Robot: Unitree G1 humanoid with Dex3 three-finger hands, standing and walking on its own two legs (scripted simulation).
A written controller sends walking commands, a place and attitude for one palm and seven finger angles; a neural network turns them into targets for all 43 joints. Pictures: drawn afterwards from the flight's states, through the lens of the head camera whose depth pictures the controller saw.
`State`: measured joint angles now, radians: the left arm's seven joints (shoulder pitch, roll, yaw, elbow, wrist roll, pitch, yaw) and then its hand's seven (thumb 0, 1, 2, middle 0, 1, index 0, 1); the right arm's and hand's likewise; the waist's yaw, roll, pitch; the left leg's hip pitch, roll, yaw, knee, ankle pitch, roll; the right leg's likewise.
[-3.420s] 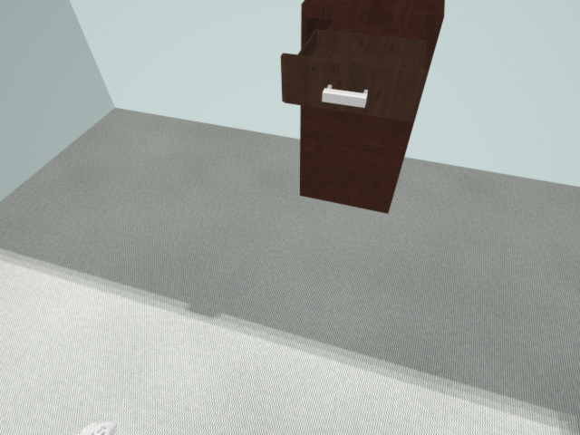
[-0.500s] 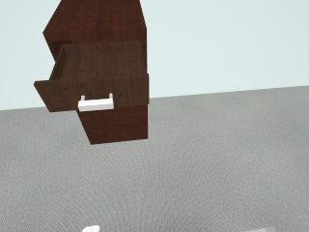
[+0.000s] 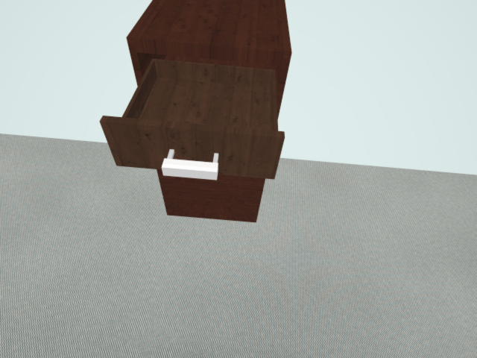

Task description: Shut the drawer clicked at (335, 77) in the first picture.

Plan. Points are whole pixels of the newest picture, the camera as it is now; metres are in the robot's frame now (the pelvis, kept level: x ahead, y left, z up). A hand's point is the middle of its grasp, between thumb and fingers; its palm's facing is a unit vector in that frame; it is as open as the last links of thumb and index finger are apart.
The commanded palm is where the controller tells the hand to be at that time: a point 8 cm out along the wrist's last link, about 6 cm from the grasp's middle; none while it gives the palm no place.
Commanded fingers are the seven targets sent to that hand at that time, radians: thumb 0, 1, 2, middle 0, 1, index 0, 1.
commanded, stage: take the last steps up to it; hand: left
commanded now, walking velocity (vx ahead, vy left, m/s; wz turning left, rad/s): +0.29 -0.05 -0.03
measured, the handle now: (192, 162) +0.50 +0.16 -0.01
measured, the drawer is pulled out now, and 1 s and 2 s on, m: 0.30 0.30 0.30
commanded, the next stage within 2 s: come to a stop and stand still in 0.44 s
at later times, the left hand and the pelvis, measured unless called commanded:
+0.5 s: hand (182, 291) +0.27 +0.14 -0.17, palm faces +0.00 -0.97 -0.25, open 7.3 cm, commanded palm none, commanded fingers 0.00 0.90 0.90 -0.20 -0.30 -0.20 -0.30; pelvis +0.15 -0.06 -0.02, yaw +0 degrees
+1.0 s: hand (171, 327) +0.20 +0.15 -0.17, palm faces +0.08 -0.98 -0.20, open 7.4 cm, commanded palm none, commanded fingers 0.00 0.90 0.90 -0.20 -0.30 -0.20 -0.30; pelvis +0.18 -0.04 +0.01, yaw +0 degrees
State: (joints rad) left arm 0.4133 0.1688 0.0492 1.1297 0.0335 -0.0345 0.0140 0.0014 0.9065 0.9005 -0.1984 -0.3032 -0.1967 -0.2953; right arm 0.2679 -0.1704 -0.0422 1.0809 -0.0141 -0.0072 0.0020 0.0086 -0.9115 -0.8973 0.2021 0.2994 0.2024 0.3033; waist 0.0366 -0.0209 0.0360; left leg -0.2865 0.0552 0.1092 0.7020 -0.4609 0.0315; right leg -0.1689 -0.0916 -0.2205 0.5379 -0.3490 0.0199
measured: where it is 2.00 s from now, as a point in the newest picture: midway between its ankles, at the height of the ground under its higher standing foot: outside the picture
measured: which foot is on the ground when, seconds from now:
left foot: up 0.00-0.00, down 0.02-0.46, up 0.48-0.80, down 0.82-1.00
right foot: down 0.00-0.02, up 0.04-0.44, down 0.46-0.84, up 0.86-1.00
